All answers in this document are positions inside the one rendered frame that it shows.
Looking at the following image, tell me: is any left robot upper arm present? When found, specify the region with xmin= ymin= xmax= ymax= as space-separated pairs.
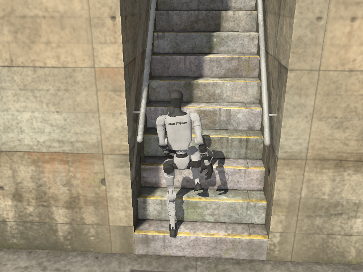
xmin=156 ymin=115 xmax=168 ymax=146

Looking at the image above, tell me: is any right robot hand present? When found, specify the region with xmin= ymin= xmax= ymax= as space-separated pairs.
xmin=200 ymin=163 xmax=213 ymax=180

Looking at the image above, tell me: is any robot left forearm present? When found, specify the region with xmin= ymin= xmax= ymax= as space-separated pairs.
xmin=158 ymin=140 xmax=170 ymax=153

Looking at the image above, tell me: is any left robot hand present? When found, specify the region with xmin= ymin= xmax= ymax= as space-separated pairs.
xmin=164 ymin=149 xmax=176 ymax=159

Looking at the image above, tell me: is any right robot shin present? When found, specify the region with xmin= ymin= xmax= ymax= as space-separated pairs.
xmin=191 ymin=167 xmax=200 ymax=184

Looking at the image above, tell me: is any right robot foot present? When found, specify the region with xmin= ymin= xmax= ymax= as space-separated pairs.
xmin=194 ymin=182 xmax=202 ymax=192

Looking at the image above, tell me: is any robot right forearm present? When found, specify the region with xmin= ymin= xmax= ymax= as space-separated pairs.
xmin=198 ymin=136 xmax=211 ymax=165

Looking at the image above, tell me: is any right robot upper arm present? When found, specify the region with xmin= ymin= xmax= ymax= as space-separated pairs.
xmin=189 ymin=113 xmax=204 ymax=145

